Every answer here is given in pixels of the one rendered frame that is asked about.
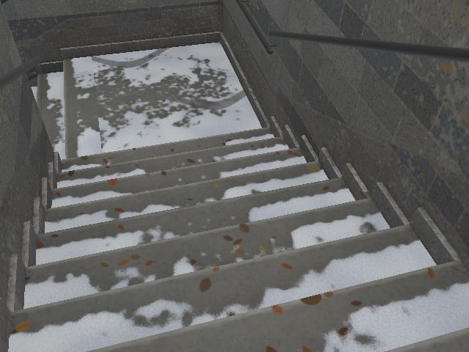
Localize stairs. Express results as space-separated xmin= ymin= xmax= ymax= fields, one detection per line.
xmin=31 ymin=71 xmax=66 ymax=160
xmin=8 ymin=127 xmax=469 ymax=352

